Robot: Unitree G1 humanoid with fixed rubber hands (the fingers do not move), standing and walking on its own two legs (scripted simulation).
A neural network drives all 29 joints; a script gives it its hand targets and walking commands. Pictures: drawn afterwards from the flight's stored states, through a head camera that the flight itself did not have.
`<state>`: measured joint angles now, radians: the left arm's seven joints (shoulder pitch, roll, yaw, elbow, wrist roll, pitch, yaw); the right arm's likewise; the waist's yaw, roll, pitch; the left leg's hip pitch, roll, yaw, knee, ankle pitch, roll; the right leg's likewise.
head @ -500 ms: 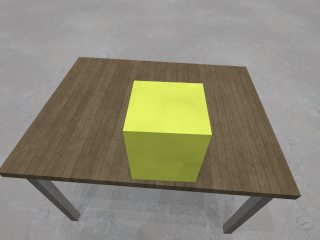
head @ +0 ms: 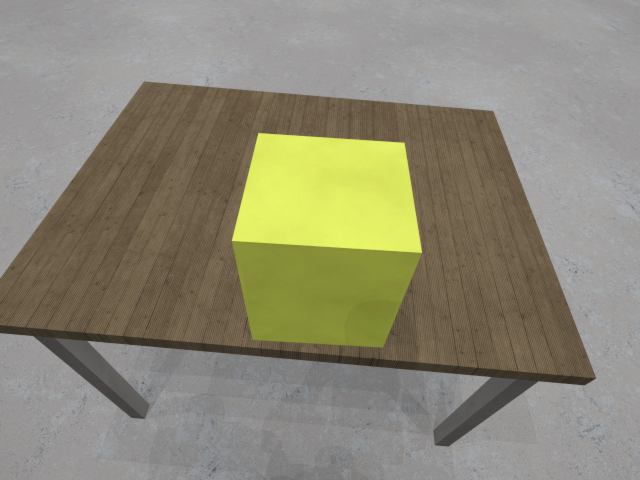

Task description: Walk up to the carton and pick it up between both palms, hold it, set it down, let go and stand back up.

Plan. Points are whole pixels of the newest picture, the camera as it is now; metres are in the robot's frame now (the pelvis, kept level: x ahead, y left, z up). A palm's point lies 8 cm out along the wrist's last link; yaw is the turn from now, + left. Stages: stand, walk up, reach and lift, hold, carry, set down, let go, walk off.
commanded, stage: reach and lift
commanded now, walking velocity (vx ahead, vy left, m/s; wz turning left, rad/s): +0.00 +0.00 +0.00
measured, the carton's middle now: (324, 246) +0.45 +0.00 +0.01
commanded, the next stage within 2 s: none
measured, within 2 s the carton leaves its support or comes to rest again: neither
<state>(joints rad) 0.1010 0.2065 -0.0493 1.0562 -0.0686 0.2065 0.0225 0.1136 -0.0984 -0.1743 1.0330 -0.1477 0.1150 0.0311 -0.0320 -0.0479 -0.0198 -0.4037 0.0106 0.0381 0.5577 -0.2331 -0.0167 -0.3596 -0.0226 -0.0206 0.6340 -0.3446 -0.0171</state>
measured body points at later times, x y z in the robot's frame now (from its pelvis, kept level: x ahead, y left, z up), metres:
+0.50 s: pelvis -0.02 +0.00 +0.01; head +0.05 +0.01 +0.45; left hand +0.17 +0.22 -0.12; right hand +0.14 -0.21 -0.12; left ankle +0.02 +0.14 -0.73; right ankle -0.03 -0.10 -0.73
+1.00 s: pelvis -0.02 +0.02 +0.02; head -0.03 +0.03 +0.47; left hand +0.17 +0.22 -0.07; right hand +0.15 -0.20 -0.06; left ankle +0.02 +0.14 -0.73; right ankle -0.03 -0.10 -0.73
